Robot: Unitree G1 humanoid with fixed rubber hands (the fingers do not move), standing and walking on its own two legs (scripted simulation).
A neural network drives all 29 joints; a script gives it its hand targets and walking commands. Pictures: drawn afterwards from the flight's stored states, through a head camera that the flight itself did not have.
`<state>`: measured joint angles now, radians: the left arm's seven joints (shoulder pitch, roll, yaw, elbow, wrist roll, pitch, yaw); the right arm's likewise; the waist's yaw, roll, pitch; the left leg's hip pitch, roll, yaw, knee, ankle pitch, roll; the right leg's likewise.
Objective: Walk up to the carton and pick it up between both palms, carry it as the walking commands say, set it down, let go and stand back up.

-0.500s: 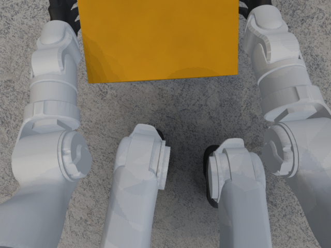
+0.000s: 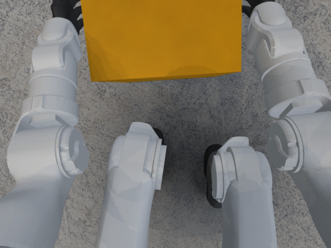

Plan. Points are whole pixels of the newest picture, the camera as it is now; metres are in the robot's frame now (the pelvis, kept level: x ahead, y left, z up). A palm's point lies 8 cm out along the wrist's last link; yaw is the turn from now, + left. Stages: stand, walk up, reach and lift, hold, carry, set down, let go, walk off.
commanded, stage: set down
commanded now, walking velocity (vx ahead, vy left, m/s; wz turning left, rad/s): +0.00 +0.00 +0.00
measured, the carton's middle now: (164, 26) +0.53 +0.11 -0.25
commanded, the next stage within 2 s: none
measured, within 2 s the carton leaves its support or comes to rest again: neither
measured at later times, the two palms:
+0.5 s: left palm (66, 22) +0.49 +0.29 -0.16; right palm (260, 7) +0.56 -0.06 -0.16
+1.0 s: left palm (70, 22) +0.49 +0.29 -0.17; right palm (258, 7) +0.56 -0.06 -0.17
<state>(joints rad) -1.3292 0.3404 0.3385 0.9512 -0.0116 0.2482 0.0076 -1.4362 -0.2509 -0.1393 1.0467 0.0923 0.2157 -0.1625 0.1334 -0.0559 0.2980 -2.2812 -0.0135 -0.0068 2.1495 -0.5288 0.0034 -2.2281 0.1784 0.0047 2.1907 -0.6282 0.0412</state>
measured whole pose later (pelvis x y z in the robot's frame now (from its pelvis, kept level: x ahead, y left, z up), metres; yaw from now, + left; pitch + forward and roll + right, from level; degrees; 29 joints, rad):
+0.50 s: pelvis -0.01 +0.00 -0.01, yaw +1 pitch +35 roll +0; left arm -1.37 0.36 0.37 0.98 0.00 0.22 -0.05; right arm -1.47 -0.26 -0.18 1.06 0.05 0.19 -0.11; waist 0.13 -0.05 0.35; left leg -2.27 0.00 0.00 2.17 -0.52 0.01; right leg -2.22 0.16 -0.01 2.22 -0.62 0.02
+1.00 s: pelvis -0.01 +0.00 -0.01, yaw +1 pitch +33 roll +0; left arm -1.46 0.39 0.33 1.15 -0.08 0.08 -0.01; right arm -1.52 -0.30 -0.10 1.09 0.09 0.13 -0.12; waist 0.13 -0.03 0.44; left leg -2.24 0.00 0.01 2.17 -0.51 0.01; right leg -2.18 0.13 -0.01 2.22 -0.62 0.02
